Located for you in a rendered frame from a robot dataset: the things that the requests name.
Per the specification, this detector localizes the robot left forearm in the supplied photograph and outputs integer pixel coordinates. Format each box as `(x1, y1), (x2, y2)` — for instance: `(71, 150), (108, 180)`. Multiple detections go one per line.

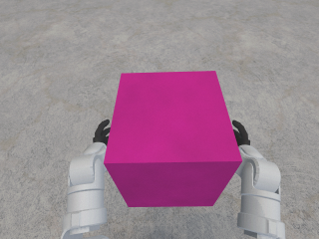
(60, 141), (108, 239)

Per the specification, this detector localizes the robot right hand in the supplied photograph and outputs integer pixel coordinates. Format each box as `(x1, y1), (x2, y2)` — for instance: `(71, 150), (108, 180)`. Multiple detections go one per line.
(232, 120), (250, 146)

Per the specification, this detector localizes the robot right forearm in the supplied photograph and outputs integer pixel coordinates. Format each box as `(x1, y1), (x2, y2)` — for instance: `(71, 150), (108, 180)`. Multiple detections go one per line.
(235, 144), (286, 239)

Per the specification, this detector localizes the carton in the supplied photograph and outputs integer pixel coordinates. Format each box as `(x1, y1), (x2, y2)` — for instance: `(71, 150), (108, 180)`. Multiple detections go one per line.
(104, 71), (242, 207)

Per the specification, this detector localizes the robot left hand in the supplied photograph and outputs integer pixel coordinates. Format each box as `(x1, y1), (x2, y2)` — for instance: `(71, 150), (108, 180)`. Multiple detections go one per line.
(93, 119), (111, 145)

